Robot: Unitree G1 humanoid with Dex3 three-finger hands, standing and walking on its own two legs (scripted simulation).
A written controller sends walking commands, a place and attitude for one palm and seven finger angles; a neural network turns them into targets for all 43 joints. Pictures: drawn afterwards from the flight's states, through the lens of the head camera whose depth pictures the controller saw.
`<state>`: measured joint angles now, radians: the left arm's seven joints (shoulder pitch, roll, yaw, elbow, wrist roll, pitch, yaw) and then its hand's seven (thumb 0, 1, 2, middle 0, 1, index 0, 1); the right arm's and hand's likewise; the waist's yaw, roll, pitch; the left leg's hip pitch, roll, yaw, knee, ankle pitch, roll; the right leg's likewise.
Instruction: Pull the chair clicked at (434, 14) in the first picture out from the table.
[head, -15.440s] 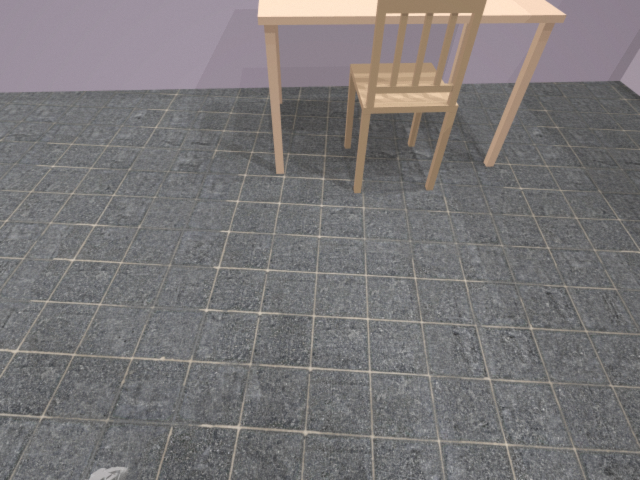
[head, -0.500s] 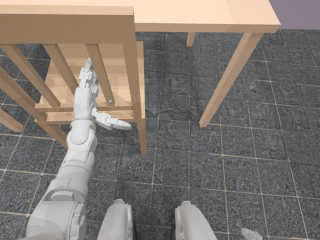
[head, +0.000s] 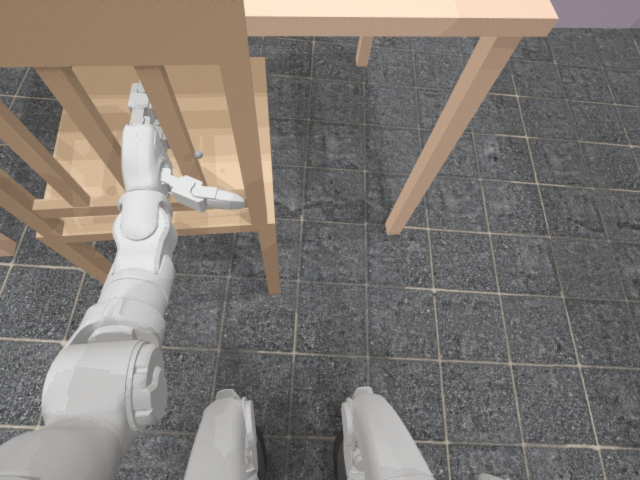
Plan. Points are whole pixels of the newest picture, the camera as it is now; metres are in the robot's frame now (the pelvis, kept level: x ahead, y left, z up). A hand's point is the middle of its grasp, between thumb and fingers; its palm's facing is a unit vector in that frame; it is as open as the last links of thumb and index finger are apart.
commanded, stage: push the fingers through the gap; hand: left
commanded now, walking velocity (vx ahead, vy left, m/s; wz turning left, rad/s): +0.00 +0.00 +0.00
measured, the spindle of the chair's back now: (106, 145) +0.53 +0.22 +0.03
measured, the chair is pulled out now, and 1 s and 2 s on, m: -0.01 -0.01 0.03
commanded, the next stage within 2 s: hook a spindle and tug to test in 0.42 s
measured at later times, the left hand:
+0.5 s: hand (195, 158) +0.50 +0.11 +0.04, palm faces +0.01 -1.00 -0.01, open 16.9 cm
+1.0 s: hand (200, 154) +0.50 +0.11 +0.04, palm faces +0.03 -1.00 -0.01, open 13.7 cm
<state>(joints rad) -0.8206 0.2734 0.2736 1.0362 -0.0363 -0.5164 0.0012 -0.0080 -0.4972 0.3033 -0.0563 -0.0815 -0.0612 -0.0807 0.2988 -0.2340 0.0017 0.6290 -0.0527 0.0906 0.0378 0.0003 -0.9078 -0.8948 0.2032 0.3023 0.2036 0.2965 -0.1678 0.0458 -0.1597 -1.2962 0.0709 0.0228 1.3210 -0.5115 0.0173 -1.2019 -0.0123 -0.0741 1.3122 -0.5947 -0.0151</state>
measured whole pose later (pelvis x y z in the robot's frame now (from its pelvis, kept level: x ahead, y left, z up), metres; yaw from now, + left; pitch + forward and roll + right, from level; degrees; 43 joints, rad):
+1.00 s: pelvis +0.00 +0.00 +0.00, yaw +0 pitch +28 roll -3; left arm -0.82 0.26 0.26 1.04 -0.04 -0.52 0.03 -0.01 -0.36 0.36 -0.33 -0.93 -0.32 -0.93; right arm 0.31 -0.23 0.00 0.63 -0.05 0.12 0.05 0.00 -0.91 -0.89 0.20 0.30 0.20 0.30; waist -0.17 0.05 -0.16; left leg -1.29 0.07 0.02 1.31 -0.51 0.02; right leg -1.19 -0.01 -0.07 1.30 -0.59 -0.01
